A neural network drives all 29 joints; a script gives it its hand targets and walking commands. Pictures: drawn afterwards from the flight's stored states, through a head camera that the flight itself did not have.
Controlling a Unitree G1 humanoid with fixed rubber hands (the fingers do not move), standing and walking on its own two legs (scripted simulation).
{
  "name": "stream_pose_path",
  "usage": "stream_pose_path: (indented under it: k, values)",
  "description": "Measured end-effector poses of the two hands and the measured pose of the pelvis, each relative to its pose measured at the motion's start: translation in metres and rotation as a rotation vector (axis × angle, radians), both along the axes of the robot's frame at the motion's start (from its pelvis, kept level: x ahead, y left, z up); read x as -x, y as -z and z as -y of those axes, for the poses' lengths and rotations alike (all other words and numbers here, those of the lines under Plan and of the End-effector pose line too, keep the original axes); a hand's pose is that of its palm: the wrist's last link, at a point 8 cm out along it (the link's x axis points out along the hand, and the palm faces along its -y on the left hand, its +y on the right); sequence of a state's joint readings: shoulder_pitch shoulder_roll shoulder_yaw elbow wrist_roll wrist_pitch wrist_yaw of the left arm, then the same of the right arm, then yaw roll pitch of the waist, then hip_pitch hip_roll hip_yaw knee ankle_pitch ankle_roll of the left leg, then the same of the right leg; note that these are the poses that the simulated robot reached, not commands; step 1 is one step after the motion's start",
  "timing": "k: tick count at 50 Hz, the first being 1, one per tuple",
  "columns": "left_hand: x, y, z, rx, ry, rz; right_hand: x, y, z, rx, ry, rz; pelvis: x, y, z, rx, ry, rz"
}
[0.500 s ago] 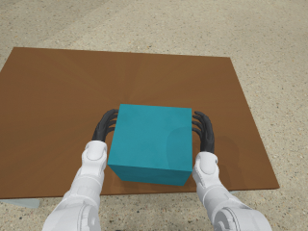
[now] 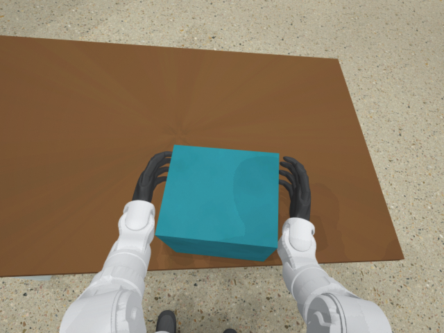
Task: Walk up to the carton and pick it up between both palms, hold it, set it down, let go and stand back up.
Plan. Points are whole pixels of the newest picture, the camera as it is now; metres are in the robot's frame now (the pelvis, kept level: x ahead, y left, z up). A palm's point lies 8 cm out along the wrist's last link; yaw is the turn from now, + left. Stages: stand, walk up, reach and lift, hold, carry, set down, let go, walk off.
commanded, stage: set down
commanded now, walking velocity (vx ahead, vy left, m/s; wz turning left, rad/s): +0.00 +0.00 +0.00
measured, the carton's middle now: (222, 207) +0.35 -0.01 -0.09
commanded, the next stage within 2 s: none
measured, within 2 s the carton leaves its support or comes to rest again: neither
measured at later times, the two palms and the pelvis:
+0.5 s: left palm (149, 196) +0.37 +0.13 -0.08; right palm (296, 214) +0.33 -0.15 -0.05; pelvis -0.01 +0.01 -0.01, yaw -1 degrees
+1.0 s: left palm (152, 196) +0.37 +0.13 -0.08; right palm (296, 222) +0.31 -0.15 -0.06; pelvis -0.03 +0.01 -0.01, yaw -2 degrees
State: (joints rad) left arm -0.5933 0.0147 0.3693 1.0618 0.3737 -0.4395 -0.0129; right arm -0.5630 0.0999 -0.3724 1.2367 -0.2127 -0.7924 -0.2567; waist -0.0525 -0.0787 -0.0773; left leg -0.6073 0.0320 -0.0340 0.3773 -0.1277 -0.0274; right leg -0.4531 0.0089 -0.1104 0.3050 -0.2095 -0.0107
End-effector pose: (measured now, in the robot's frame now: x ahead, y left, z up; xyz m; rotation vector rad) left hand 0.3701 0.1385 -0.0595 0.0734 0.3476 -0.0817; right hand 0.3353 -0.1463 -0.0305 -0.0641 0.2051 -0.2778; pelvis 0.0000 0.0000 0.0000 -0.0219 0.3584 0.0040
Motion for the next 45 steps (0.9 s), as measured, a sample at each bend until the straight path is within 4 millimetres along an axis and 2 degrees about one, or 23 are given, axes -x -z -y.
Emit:
stream_pose_path:
  k: [11, 45]
  values:
    - [0.004, 0.015, 0.0, 0.012, -0.002, -0.012, 0.004, 0.013, -0.001, 0.005, 0.006, -0.038, 0.004, 0.003, -0.003, 0.011, 0.004, -0.05]
    - [0.001, 0.021, 0.007, 0.049, 0.021, 0.058, 0.019, 0.029, 0.005, -0.001, 0.063, -0.054, 0.023, 0.011, -0.012, 0.032, 0.015, -0.121]
